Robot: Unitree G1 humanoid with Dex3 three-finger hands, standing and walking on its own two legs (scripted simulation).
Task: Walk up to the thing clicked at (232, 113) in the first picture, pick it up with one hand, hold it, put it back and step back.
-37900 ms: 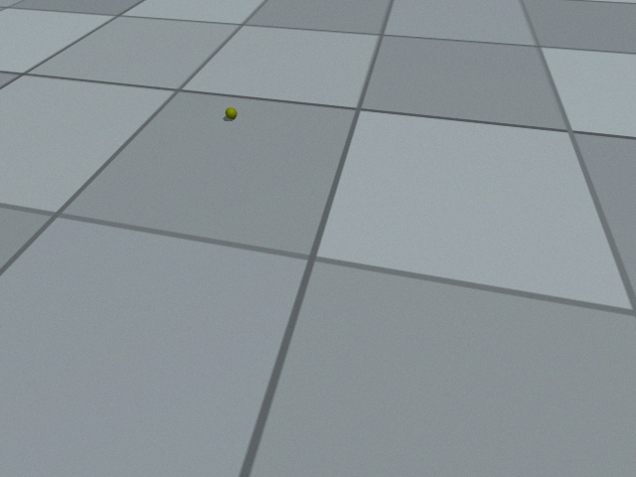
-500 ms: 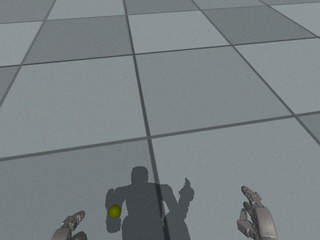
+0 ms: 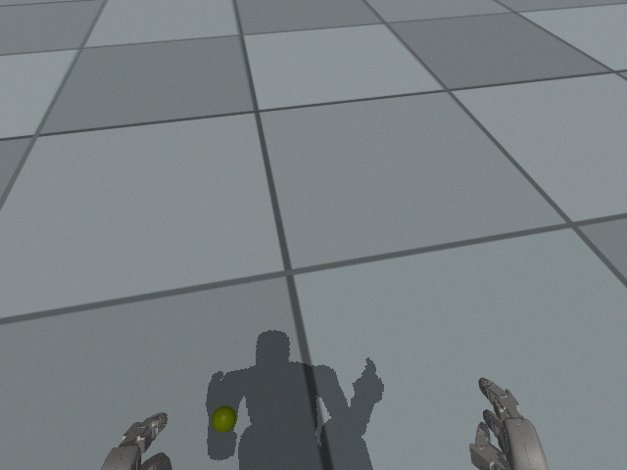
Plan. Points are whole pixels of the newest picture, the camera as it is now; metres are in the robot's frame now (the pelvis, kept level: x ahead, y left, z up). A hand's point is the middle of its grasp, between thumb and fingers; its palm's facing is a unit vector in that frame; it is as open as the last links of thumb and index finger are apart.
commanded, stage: home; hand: left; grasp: from above
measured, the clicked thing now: (224, 419) +0.43 +0.26 -0.68
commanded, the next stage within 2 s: stand in 1.12 s
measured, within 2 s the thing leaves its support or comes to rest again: neither
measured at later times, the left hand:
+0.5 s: hand out of the picture +0.16 +0.18 -0.05, palm faces +0.04 -0.98 -0.20, open 7.4 cm
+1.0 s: hand out of the picture +0.16 +0.18 -0.05, palm faces +0.04 -0.98 -0.20, open 7.4 cm
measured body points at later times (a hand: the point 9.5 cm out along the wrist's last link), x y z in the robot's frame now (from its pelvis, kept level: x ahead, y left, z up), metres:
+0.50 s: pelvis +0.00 +0.00 +0.00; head +0.01 +0.00 +0.45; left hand +0.15 +0.23 -0.03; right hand +0.16 -0.24 -0.06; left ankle +0.01 +0.13 -0.68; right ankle +0.00 -0.14 -0.68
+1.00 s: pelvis +0.00 +0.00 +0.00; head +0.02 +0.00 +0.45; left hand +0.16 +0.23 -0.03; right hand +0.17 -0.24 -0.06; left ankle +0.01 +0.13 -0.68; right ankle +0.00 -0.14 -0.68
